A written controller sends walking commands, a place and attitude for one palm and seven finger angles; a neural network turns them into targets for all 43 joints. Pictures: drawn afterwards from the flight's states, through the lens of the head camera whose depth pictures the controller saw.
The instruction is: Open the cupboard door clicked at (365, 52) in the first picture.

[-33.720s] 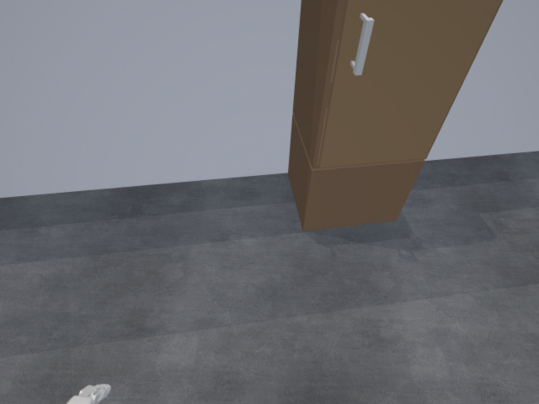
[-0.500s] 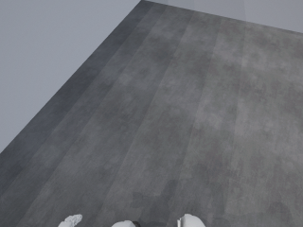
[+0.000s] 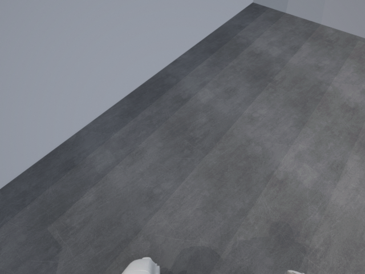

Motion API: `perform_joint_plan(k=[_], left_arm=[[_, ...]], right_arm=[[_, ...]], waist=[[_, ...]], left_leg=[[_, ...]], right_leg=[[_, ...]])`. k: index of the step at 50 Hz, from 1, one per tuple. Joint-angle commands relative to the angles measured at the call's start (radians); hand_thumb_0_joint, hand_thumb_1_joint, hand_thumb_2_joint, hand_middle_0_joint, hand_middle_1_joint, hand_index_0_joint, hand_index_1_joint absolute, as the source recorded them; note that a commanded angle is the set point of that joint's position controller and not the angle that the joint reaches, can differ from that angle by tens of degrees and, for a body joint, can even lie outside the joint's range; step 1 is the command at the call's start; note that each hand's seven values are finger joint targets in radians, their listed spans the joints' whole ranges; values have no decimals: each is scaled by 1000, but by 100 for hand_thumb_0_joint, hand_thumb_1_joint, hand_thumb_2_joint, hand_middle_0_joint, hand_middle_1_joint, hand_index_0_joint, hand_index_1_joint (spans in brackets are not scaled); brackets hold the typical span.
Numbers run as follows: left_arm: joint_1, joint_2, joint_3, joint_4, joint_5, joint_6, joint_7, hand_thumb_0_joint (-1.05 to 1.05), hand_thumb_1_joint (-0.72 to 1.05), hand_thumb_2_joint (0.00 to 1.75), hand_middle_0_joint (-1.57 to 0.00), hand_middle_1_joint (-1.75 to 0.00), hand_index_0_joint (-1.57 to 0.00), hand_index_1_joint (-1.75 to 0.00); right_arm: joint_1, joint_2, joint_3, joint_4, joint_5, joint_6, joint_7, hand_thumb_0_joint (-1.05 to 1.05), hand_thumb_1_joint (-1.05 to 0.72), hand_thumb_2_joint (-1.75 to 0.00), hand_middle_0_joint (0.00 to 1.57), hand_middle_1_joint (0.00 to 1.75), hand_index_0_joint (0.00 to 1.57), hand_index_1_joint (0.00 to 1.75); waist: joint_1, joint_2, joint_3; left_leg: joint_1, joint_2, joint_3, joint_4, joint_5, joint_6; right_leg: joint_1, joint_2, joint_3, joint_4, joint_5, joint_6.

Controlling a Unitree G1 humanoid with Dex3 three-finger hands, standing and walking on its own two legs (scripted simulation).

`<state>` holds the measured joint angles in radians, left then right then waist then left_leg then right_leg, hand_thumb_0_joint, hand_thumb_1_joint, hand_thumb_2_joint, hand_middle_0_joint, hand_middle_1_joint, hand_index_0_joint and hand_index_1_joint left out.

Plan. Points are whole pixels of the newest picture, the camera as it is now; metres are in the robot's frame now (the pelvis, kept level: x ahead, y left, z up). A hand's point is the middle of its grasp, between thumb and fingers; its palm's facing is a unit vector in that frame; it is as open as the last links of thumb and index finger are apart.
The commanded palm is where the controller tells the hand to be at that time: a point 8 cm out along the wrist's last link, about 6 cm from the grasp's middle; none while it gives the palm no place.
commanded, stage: turn to face it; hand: left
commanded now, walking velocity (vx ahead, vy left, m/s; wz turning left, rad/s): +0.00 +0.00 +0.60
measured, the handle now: out of the picture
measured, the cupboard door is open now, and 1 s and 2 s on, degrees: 46 46 46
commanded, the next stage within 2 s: none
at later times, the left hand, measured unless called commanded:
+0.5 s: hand out of the picture +0.06 +0.21 -0.16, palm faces +0.27 -0.91 -0.30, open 7.4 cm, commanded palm none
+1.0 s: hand out of the picture -0.05 +0.22 -0.18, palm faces +0.58 -0.78 -0.25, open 7.4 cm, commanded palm none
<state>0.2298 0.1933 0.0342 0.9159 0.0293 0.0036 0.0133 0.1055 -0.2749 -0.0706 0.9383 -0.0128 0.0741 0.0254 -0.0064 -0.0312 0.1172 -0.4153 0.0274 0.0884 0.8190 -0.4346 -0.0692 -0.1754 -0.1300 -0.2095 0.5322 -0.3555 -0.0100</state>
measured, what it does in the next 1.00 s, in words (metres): steps on the spot, turning left: left foot, then right foot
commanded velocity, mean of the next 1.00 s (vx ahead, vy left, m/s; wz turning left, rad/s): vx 0.00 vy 0.00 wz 0.60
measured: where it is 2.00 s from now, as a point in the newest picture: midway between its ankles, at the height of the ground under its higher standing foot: outside the picture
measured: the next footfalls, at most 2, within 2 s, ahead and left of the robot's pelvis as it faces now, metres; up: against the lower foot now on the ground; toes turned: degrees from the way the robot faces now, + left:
left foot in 0.10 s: +0.05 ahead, +0.13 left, +0.00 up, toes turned +10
right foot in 0.48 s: +0.09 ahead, -0.13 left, +0.00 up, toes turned +14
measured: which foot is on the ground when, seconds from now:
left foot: up 0.00-0.08, down 0.10-0.48, up 0.50-0.82, down 0.84-1.00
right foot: down 0.00-0.10, up 0.12-0.46, down 0.48-0.84, up 0.86-1.00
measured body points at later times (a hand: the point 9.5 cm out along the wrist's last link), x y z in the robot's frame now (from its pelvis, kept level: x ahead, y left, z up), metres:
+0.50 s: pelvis +0.02 -0.03 -0.01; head +0.07 -0.03 +0.43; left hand +0.05 +0.26 -0.14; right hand +0.16 -0.25 -0.17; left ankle +0.00 +0.12 -0.73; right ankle +0.05 -0.14 -0.74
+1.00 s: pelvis +0.01 -0.01 -0.01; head +0.04 +0.04 +0.44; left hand -0.08 +0.26 -0.16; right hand +0.26 -0.16 -0.13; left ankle -0.02 +0.08 -0.74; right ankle +0.06 -0.15 -0.66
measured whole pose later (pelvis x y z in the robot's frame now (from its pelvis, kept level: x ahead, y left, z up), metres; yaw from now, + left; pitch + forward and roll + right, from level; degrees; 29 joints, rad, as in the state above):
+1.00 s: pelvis +0.01 -0.01 -0.01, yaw +35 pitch +1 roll +0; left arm 0.17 0.27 0.08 0.92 0.03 0.07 0.01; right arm 0.11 -0.23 -0.05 0.89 -0.02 0.02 0.00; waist 0.00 -0.05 0.10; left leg -0.33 -0.02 0.04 0.58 -0.27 0.05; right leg -0.48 -0.10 -0.04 1.14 -0.45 0.09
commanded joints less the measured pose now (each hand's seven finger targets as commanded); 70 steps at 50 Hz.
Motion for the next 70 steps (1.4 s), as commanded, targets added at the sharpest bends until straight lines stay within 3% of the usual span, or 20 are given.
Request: perform_joint_plan(k=[1, 3, 5, 6, 11, 21, 22, 24, 29, 37, 40, 41, 42, 43, 49, 57, 62, 64, 65, 70], left_arm=[[49, 245, 64, -52, -3, -18, 14, 0, 90, 90, -20, -30, -20, -30], [10, 241, 66, -64, -14, -17, 9, 0, 90, 90, -20, -30, -20, -30], [-59, 131, 35, -138, -24, -4, 1, 0, 90, 90, -20, -30, -20, -30], [-82, 172, 41, -152, -14, 17, 10, 0, 90, 90, -20, -30, -20, -30], [-43, 155, 55, -89, -5, 40, -8, 0, 90, 90, -20, -30, -20, -30], [13, 138, 53, -104, -13, 10, -4, 0, 90, 90, -20, -30, -20, -30], [57, 170, 62, -98, -12, -1, 2, 0, 90, 90, -20, -30, -20, -30], [78, 309, 85, -107, 5, -14, 18, 0, 90, 90, -20, -30, -20, -30], [-48, 173, 45, -125, -9, -15, 22, 0, 90, 90, -20, -30, -20, -30], [56, 231, 70, -81, 1, -15, 19, 0, 90, 90, -20, -30, -20, -30], [20, 240, 74, -83, -9, -10, 10, 0, 90, 90, -20, -30, -20, -30], [3, 219, 71, -96, -16, -6, 6, 0, 90, 90, -20, -30, -20, -30], [-26, 145, 53, -136, -24, 1, -4, 0, 90, 90, -20, -30, -20, -30], [-96, 133, 43, -168, -15, 16, 3, 0, 90, 90, -20, -30, -20, -30], [-65, 145, 56, -92, -6, 34, -9, 0, 90, 90, -20, -30, -20, -30], [-119, 129, 48, -128, -12, 29, -4, 0, 90, 90, -20, -30, -20, -30], [6, 147, 57, -105, -20, 5, 5, 0, 90, 90, -20, -30, -20, -30], [51, 293, 84, -105, 3, -11, 19, 0, 90, 90, -20, -30, -20, -30], [24, 285, 74, -112, -3, -8, 24, 0, 90, 90, -20, -30, -20, -30], [-69, 165, 41, -126, -14, -16, 22, 0, 90, 90, -20, -30, -20, -30]], right_arm=[[-37, -42, -3, -109, 5, -33, 2, 0, -90, -90, 20, 30, 20, 30], [74, -90, -17, -84, -3, -43, -2, 0, -90, -90, 20, 30, 20, 30], [209, -278, -64, -65, -5, -51, -16, 0, -90, -90, 20, 30, 20, 30], [211, -270, -57, -55, -1, -42, -20, 0, -90, -90, 20, 30, 20, 30], [-12, -174, -30, -122, -10, -52, -35, 0, -90, -90, 20, 30, 20, 30], [-7, -171, -52, -127, -7, -43, -27, 0, -90, -90, 20, 30, 20, 30], [-16, -140, -49, -135, 1, -44, -25, 0, -90, -90, 20, 30, 20, 30], [-23, -64, -38, -169, 8, -47, -17, 0, -90, -90, 20, 30, 20, 30], [13, -48, -29, -100, 0, -18, 3, 0, -90, -90, 20, 30, 20, 30], [-68, -13, -3, -112, 6, -33, 10, 0, -90, -90, 20, 30, 20, 30], [21, -50, -12, -96, 2, -41, 5, 0, -90, -90, 20, 30, 20, 30], [98, -103, -28, -79, -3, -49, 2, 0, -90, -90, 20, 30, 20, 30], [175, -227, -61, -72, -11, -56, -7, 0, -90, -90, 20, 30, 20, 30], [229, -269, -69, -50, -5, -46, -18, 0, -90, -90, 20, 30, 20, 30], [52, -157, -30, -100, -6, -63, -41, 0, -90, -90, 20, 30, 20, 30], [83, -168, -45, -91, -14, -53, -32, 0, -90, -90, 20, 30, 20, 30], [29, -149, -53, -108, -3, -46, -30, 0, -90, -90, 20, 30, 20, 30], [25, -43, -39, -137, 11, -48, -20, 0, -90, -90, 20, 30, 20, 30], [14, -89, -46, -133, 0, -43, -15, 0, -90, -90, 20, 30, 20, 30], [37, -48, -33, -77, -1, -14, 4, 0, -90, -90, 20, 30, 20, 30]], waist=[[18, -190, -167], [-54, -112, -226], [-121, 341, -297], [-104, 187, -282], [1, 170, -96], [27, 195, -173], [54, 107, -193], [76, -298, -191], [-5, -187, -128], [55, -188, -169], [-4, -141, -192], [-50, -28, -234], [-96, 304, -264], [-114, 299, -269], [-8, 158, -161], [-27, 176, -158], [35, 144, -215], [68, -289, -200], [53, -228, -166], [-14, -178, -105]], left_leg=[[49, -37, 61, -165, 54, 26], [284, -17, 39, -353, 281, 57], [526, 411, -515, -403, 1023, 303], [479, 433, -446, -388, 940, 347], [140, 210, -318, -509, 310, 219], [64, 136, -388, -384, 348, 189], [-14, 88, -362, -304, 296, 147], [-217, -93, -117, 183, -187, 26], [-200, 4, -90, 376, -8, -7], [-45, -15, 30, -71, -14, 7], [167, -34, 45, -295, 172, 31], [341, 32, -34, -376, 351, 64], [488, 323, -441, -420, 699, 212], [456, 414, -515, -423, 883, 316], [241, 200, -325, -493, 441, 211], [201, 185, -419, -482, 366, 234], [80, 104, -427, -353, 419, 168], [-226, -124, -147, 20, -96, 22], [-204, -71, -158, 248, -178, 29], [-199, -7, -93, 375, 24, -12]], right_leg=[[155, -224, 106, 15, 897, -61], [28, -201, 49, 197, 759, -1], [-416, 21, 75, 630, -316, 108], [-431, 2, 198, 692, -314, 93], [-350, 24, 211, 592, -62, 97], [-35, 122, 167, 34, 55, 80], [87, 75, 210, -118, 118, 70], [122, -376, 621, -287, 262, -118], [78, -185, 231, -161, 604, -87], [194, -227, 138, -55, 781, -84], [75, -212, 71, 72, 674, -23], [-61, -185, 39, 219, 519, 24], [-361, -23, 14, 465, -143, 108], [-428, 14, 137, 607, -344, 103], [-385, 20, 226, 641, -26, 101], [-273, 80, 210, 330, -73, 96], [47, 118, 191, -91, 111, 74], [220, -295, 589, -292, 171, -79], [75, -378, 580, -279, 260, -147], [84, -168, 209, -175, 603, -79]])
